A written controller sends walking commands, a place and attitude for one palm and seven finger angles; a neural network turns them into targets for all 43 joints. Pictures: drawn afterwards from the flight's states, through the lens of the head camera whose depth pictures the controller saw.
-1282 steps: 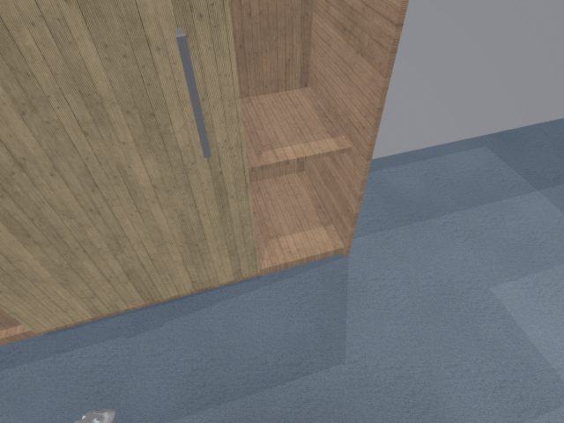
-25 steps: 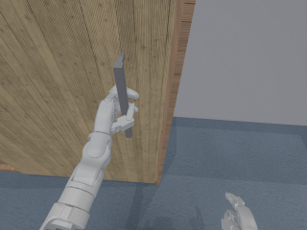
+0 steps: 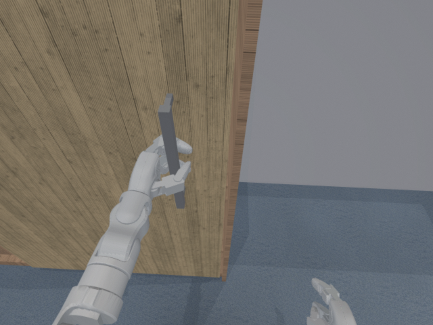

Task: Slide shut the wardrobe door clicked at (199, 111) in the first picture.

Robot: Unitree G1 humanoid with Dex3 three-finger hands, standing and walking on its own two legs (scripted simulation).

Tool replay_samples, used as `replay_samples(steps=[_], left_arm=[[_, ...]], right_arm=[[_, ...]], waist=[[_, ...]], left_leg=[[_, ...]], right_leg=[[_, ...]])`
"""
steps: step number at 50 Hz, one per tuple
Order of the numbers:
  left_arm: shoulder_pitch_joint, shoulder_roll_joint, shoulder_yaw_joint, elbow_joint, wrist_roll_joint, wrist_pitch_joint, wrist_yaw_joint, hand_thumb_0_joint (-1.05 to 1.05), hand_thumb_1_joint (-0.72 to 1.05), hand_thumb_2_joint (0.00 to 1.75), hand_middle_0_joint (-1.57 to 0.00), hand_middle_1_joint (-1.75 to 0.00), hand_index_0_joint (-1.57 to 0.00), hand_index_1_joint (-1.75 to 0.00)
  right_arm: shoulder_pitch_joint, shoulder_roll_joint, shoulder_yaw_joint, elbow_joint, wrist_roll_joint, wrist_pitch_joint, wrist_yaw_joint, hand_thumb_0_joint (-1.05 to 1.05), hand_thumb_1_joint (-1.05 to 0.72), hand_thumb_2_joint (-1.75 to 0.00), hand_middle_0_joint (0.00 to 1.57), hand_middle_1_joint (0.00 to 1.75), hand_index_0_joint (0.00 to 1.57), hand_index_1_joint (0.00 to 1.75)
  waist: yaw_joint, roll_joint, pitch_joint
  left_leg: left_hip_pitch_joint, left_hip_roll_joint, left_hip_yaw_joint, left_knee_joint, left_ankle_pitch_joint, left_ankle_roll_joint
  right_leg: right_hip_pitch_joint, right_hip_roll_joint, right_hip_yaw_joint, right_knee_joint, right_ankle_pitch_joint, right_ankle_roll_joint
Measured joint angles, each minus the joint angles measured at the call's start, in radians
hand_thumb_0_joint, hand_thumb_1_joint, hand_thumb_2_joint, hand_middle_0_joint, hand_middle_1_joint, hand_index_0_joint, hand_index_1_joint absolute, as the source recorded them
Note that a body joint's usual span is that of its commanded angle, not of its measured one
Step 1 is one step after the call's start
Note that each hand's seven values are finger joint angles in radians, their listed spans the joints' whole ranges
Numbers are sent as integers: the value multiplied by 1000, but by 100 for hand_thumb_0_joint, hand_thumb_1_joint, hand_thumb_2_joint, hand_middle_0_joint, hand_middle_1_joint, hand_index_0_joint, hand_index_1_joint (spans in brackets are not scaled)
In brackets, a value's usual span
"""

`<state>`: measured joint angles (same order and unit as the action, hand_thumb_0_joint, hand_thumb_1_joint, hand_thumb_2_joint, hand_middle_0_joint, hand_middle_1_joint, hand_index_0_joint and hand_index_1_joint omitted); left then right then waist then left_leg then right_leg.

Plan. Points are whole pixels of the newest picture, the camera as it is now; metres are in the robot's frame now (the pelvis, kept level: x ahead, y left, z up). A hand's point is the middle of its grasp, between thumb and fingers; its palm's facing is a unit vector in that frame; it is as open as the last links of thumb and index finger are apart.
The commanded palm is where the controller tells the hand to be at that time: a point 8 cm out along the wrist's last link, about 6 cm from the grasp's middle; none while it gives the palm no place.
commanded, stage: loosen the grip on the handle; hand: left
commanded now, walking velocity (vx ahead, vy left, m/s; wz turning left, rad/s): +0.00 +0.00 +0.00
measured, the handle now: (175, 160) +0.40 +0.12 +0.08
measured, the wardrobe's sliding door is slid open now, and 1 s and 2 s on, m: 0.01 0.01 0.01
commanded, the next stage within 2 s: slip the hand off the handle in 0.48 s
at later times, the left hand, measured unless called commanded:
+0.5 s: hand (181, 179) +0.35 +0.10 +0.09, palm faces -0.01 -0.99 -0.10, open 14.2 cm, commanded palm +0.32 +0.15 +0.09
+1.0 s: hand (150, 180) +0.34 +0.16 +0.09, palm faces +0.02 -0.99 -0.11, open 14.7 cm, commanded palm +0.32 +0.21 +0.09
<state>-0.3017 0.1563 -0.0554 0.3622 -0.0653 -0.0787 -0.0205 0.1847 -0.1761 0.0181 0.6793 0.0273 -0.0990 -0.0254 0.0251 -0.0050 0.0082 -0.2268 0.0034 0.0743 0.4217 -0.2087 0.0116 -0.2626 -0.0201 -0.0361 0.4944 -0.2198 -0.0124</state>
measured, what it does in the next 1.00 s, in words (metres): stands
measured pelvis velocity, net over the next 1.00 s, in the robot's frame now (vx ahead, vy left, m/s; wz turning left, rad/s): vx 0.00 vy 0.00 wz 0.00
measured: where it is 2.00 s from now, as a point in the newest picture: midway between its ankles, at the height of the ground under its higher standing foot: outside the picture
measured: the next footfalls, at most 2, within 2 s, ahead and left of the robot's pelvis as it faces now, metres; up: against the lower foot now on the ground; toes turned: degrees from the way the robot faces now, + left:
none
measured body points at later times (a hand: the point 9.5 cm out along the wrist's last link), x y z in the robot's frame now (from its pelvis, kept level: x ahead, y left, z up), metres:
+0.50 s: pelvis -0.02 -0.02 -0.01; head -0.01 -0.04 +0.44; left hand +0.34 +0.15 +0.10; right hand +0.09 -0.28 -0.12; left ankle +0.01 +0.11 -0.74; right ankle +0.00 -0.11 -0.74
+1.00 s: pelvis +0.00 +0.00 -0.01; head +0.00 -0.01 +0.44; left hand +0.33 +0.21 +0.10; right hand +0.16 -0.24 -0.10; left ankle +0.01 +0.11 -0.74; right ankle +0.00 -0.11 -0.74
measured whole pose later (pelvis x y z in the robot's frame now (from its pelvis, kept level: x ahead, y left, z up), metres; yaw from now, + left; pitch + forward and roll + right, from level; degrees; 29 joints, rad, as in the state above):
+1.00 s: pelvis +0.00 +0.00 -0.01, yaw +0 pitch +2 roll +0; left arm -0.21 0.23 0.07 0.36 -0.13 -0.16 -0.07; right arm 0.24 -0.24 0.02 0.64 0.05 -0.14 -0.03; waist 0.01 0.02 -0.05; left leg -0.32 0.02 0.06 0.59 -0.31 0.02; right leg -0.32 -0.01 -0.04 0.59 -0.30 -0.01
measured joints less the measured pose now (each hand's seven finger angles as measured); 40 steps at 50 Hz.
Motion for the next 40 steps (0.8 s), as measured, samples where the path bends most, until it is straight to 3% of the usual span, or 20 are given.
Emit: replay_samples(steps=[3, 9, 13, 18, 26, 40], left_arm=[[2, -20, 47, 28, -50, 21, 16, -1, 52, 72, -44, -138, -48, -140], [-41, -11, 74, 143, -24, -54, 68, 0, 10, 51, -43, -137, -42, -138], [-62, 22, 83, 188, -30, -102, 54, 0, -20, 37, -42, -135, -37, -136], [-46, 51, 93, 171, -44, -130, 25, 0, -41, 27, -38, -131, -34, -131], [-2, 43, 101, 107, -56, -118, 16, -1, -53, 21, -30, -121, -29, -120], [72, 43, 118, 22, -46, -97, -14, -1, -55, 20, -30, -118, -27, -116]], right_arm=[[16, -29, 0, -15, 1, -30, 12, 2, -90, -89, 20, 30, 20, 30], [51, -65, -8, -21, 13, -46, 13, 1, -90, -89, 20, 30, 20, 30], [82, -83, -10, -14, 23, -55, -1, 2, -90, -90, 20, 30, 20, 30], [115, -95, -15, 3, 27, -64, -12, 2, -90, -90, 20, 30, 20, 30], [122, -90, -16, 13, 20, -73, -9, 2, -90, -90, 20, 30, 20, 30], [53, -60, -3, -31, 12, -52, -2, 2, -90, -90, 20, 30, 20, 30]], waist=[[-17, 10, -26], [-42, 14, -51], [-49, 12, -44], [-53, 16, -34], [-50, 26, -34], [-30, 21, -55]], left_leg=[[-23, -6, 0, 46, -18, 0], [-73, 15, -3, 127, -43, -9], [-92, 28, -5, 148, -47, -13], [-95, 37, -4, 139, -41, -16], [-88, 38, -1, 116, -38, -20], [-87, 26, 0, 140, -74, -8]], right_leg=[[-4, -7, 1, 15, -40, 4], [-57, 9, -1, 95, -55, -10], [-74, 21, -3, 109, -54, -20], [-78, 32, -1, 97, -44, -27], [-71, 35, 2, 71, -40, -25], [-62, 22, 5, 83, -69, -8]])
